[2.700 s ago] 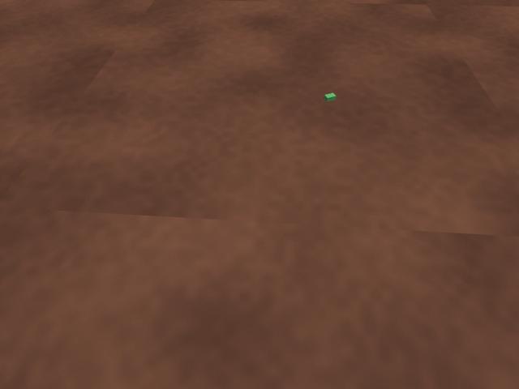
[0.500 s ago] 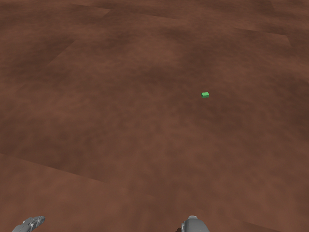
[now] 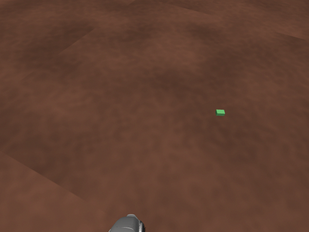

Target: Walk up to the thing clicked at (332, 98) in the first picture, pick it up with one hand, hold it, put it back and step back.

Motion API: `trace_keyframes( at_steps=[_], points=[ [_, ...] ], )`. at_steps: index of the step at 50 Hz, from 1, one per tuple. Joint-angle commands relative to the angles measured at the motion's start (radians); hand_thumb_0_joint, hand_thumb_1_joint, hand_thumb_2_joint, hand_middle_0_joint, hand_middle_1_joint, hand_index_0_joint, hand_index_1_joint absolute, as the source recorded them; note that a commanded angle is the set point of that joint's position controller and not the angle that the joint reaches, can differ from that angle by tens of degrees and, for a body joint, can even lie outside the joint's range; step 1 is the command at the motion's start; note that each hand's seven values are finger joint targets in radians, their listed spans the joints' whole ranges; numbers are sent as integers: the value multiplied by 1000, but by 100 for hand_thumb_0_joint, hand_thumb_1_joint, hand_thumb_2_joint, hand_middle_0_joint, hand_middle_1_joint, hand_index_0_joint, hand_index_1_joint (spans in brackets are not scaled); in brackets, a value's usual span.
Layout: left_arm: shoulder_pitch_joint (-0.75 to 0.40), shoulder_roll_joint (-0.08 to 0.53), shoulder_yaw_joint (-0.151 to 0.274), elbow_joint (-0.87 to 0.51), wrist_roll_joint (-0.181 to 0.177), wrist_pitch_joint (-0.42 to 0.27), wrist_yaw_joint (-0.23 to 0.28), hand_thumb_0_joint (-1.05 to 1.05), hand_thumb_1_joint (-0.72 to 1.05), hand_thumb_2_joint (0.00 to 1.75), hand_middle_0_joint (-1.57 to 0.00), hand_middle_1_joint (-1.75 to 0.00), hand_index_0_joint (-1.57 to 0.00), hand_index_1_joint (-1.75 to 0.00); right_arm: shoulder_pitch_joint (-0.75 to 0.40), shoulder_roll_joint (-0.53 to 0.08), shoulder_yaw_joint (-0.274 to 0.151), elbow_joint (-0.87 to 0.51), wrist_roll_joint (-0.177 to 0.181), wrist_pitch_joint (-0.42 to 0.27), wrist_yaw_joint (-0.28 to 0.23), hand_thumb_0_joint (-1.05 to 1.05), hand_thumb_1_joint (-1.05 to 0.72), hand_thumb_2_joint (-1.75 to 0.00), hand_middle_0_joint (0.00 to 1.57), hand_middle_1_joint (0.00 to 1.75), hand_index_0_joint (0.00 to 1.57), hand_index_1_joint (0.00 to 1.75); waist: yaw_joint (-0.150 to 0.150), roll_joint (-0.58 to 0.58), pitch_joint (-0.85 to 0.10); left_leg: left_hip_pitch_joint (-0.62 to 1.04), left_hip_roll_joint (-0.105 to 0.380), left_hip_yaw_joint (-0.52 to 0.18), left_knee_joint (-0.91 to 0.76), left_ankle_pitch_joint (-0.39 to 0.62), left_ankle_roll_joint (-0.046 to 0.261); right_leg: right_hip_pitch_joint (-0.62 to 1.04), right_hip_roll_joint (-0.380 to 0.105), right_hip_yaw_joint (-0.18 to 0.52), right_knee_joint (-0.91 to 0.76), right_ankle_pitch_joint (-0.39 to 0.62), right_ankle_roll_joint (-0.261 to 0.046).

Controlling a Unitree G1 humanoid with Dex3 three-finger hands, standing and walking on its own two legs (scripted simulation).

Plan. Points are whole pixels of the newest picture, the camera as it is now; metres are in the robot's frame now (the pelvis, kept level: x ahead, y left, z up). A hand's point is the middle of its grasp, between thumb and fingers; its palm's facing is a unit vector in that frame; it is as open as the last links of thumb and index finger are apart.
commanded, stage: walk up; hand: left
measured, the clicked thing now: (220, 112) +1.14 -0.44 -0.74
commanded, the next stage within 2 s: none
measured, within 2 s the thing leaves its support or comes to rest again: neither
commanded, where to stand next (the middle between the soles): +0.80 -0.71 m, yaw +7 degrees
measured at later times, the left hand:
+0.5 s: hand (141, 161) +0.34 +0.09 -0.13, palm faces -0.05 -0.92 -0.38, open 7.4 cm
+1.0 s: hand (180, 157) +0.40 -0.04 -0.17, palm faces -0.05 -0.97 -0.25, open 7.4 cm
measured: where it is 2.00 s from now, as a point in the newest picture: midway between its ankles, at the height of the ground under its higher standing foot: (254, 176)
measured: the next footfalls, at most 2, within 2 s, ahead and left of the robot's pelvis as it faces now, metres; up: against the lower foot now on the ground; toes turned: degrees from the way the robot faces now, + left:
left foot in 0.02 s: +0.17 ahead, +0.08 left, +0.00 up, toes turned +6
right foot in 0.44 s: +0.32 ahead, -0.35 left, +0.00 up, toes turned -6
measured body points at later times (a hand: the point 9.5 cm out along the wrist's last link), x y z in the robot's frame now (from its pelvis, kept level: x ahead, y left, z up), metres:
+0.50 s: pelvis +0.20 -0.19 -0.02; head +0.22 -0.20 +0.43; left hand +0.34 +0.14 -0.10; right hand +0.22 -0.56 -0.12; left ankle +0.13 +0.04 -0.69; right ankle +0.28 -0.34 -0.73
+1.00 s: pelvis +0.35 -0.30 +0.00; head +0.36 -0.26 +0.44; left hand +0.40 +0.01 -0.15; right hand +0.41 -0.65 -0.07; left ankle +0.40 -0.19 -0.72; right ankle +0.35 -0.43 -0.66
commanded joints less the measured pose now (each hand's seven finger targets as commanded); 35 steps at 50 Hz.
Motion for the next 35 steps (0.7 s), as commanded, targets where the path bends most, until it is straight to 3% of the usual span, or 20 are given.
trace_keyframes(
  at_steps=[1,2,3,4,5,6,8,12,15,19,21,22,23,24,25,27,28,29,32,35],
  points=[
    [-42,182,43,-148,-14,-24,31,0,90,90,-20,-30,-20,-30,254,-250,-84,-29,-21,-26,-58,0,-90,-90,20,30,20,30,-165,84,-163,534,12,-56,-119,27,81,-242,-224,130,330,679,87],
    [-16,143,37,-167,-16,-24,39,0,90,90,-20,-30,-20,-30,340,-315,-110,-28,-36,-26,-71,0,-90,-90,20,30,20,30,-210,233,-220,738,239,-391,-171,-99,179,-500,-147,135,596,249,133],
    [23,139,36,-162,-9,-16,38,0,90,90,-20,-30,-20,-30,348,-383,-129,-58,-32,-24,-85,0,-90,-90,20,30,20,30,-194,245,-277,829,484,-804,-223,-153,275,-686,-56,207,802,-220,163],
    [-7,289,66,-153,-7,2,47,0,90,90,-20,-30,-20,-30,284,-400,-142,-69,11,-24,-96,0,-90,-90,20,30,20,30,-196,135,-262,793,579,-955,-293,-218,372,-753,-121,362,952,-170,145],
    [-59,302,61,-142,-2,-2,45,0,90,90,-20,-30,-20,-30,202,-342,-127,-84,20,-27,-97,0,-90,-90,20,30,20,30,-182,4,-185,655,521,-810,-314,-181,332,-728,-157,376,930,-87,133],
    [-90,272,58,-145,-5,-9,36,0,90,90,-20,-30,-20,-30,149,-297,-102,-99,18,-32,-93,0,-90,-90,20,30,20,30,-165,-38,-129,566,417,-589,-312,-20,272,-685,-156,388,893,-30,136],
    [-75,222,65,-132,-21,-4,21,0,90,90,-20,-30,-20,-30,123,-277,-79,-95,11,-48,-87,0,-90,-90,20,30,20,30,-124,-19,-57,378,319,-323,-287,194,207,-581,-173,371,850,36,127],
    [-81,162,57,-135,-22,17,-16,0,90,90,-20,-30,-20,-30,50,-312,-85,-94,-14,-73,-57,0,-90,-90,20,30,20,30,-71,156,45,181,232,-103,-314,171,183,-506,-223,275,584,99,132],
    [-155,154,60,-148,-25,21,-39,0,90,90,-20,-30,-20,-30,39,-358,-99,-93,-21,-83,-51,0,-90,-90,20,30,20,30,-88,234,27,169,222,-58,-314,104,157,-424,-258,248,339,190,124],
    [-135,179,81,-110,-22,19,-41,0,90,90,-20,-30,-20,-30,19,-365,-104,-81,-24,-64,-48,0,-90,-90,20,30,20,30,-66,205,-88,130,231,-63,-208,-15,124,-200,-198,136,245,239,100],
    [-50,223,102,-73,-15,13,-33,0,90,90,-20,-30,-20,-30,10,-323,-93,-83,-24,-44,-52,0,-90,-90,20,30,20,30,-9,89,-132,62,187,-9,14,-70,90,-49,-152,95,178,188,89],
    [69,275,125,-40,-5,3,-20,0,90,90,-20,-30,-20,-30,46,-261,-73,-81,-27,-35,-54,0,-90,-90,20,30,20,30,57,-108,-181,-30,116,26,308,-105,69,94,-140,133,104,85,65],
    [126,370,147,-41,10,-6,-1,0,90,90,-20,-30,-20,-30,90,-158,-37,-101,-21,-31,-57,0,-90,-90,20,30,20,30,75,-399,-149,-265,-12,20,547,-443,28,131,-355,497,-71,-50,12],
    [50,398,139,-82,-8,-11,10,0,90,90,-20,-30,-20,-30,78,-212,-50,-110,-10,-21,-69,0,-90,-90,20,30,20,30,38,-357,-133,-350,-6,-42,661,-444,10,119,-476,730,-190,-76,-77],
    [-30,410,136,-102,-22,-10,17,0,90,90,-20,-30,-20,-30,64,-254,-60,-94,-23,-18,-78,0,-90,-90,20,30,20,30,14,-313,-97,-318,57,-91,693,-416,18,11,-502,789,-232,-156,-113],
    [-110,329,106,-124,-25,-12,28,0,90,90,-20,-30,-20,-30,31,-272,-66,-46,0,-25,-64,0,-90,-90,20,30,20,30,-35,-212,-27,-193,96,-144,603,-304,26,-192,-408,577,-197,-115,-99],
    [-150,300,95,-131,-20,-17,29,0,90,90,-20,-30,-20,-30,103,-274,-68,-15,7,-24,-57,0,-90,-90,20,30,20,30,-68,-217,-32,-158,108,-130,539,-266,26,-186,-350,456,-140,-21,-82],
    [-150,279,90,-128,-16,-20,29,0,90,90,-20,-30,-20,-30,137,-269,-64,-1,3,-26,-50,0,-90,-90,20,30,20,30,-75,-232,-42,-133,101,-105,489,-251,26,-189,-332,407,-111,68,-101],
    [-117,234,71,-144,-12,-28,27,0,90,90,-20,-30,-20,-30,131,-241,-59,4,-11,-29,-39,0,-90,-90,20,30,20,30,-57,-159,-45,-91,61,-55,330,-245,10,-184,-308,348,-119,160,-132],
    [-105,233,66,-168,-4,-29,23,0,90,90,-20,-30,-20,-30,99,-227,-56,-22,-14,-34,-36,0,-90,-90,20,30,20,30,-42,-137,-39,-58,52,-35,187,-209,4,-176,-352,366,-137,174,-152]
  ],
)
